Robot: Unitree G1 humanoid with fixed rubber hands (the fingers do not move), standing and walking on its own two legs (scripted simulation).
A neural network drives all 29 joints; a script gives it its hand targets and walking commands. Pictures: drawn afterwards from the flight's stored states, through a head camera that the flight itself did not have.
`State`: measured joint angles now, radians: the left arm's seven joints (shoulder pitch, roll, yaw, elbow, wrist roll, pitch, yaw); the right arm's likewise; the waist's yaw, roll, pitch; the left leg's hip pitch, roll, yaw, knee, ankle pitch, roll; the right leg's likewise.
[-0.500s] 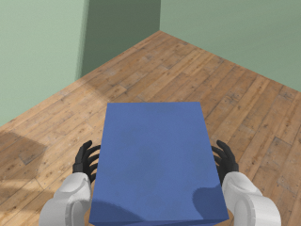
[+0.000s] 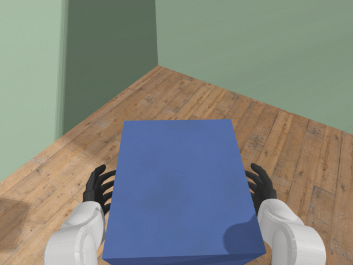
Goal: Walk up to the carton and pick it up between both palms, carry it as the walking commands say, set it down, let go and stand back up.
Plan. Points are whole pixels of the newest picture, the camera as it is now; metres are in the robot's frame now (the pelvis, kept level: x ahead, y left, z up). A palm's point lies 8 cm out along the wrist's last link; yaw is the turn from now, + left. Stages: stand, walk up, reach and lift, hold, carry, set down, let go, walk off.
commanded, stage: carry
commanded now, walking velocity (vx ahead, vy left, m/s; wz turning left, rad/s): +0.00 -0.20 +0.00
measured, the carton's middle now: (178, 199) +0.26 +0.00 +0.02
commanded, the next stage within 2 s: none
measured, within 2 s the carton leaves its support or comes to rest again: neither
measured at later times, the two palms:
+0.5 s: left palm (144, 182) +0.29 +0.07 +0.06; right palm (289, 181) +0.28 -0.25 +0.06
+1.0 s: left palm (191, 173) +0.30 -0.03 +0.07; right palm (329, 163) +0.32 -0.35 +0.07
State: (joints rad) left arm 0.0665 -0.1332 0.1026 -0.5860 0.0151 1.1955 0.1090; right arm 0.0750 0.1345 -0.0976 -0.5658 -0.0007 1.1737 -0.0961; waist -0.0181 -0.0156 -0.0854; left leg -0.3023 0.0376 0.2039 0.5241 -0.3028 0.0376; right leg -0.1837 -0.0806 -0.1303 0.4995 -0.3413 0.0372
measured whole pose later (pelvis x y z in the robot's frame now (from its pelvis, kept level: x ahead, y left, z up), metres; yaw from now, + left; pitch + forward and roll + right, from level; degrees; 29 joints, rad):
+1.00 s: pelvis +0.09 -0.21 -0.01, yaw +1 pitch +3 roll -1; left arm 0.09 -0.14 0.11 -0.60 0.01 1.19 0.10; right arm 0.09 0.14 -0.08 -0.56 0.00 1.16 -0.10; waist 0.01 -0.01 -0.05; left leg -0.32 0.16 0.16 0.63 -0.36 -0.07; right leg -0.47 0.01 -0.11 0.92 -0.50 0.01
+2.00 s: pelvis +0.04 -0.48 +0.01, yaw +3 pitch +3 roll +1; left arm 0.07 -0.14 0.10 -0.57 0.01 1.18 0.09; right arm 0.06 0.13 -0.10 -0.60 -0.01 1.22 -0.11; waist -0.03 0.03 -0.05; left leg -0.29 0.03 0.09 0.58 -0.38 -0.02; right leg -0.34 -0.04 -0.13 0.45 -0.15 -0.04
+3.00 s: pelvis +0.06 -0.47 +0.00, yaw +4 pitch +3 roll +0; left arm 0.02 -0.13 0.11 -0.52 0.01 1.20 0.11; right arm 0.04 0.13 -0.11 -0.53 -0.01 1.20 -0.12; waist -0.01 0.01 -0.08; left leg -0.23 0.03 0.11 0.53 -0.34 0.01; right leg -0.34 -0.04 -0.15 0.51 -0.21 -0.02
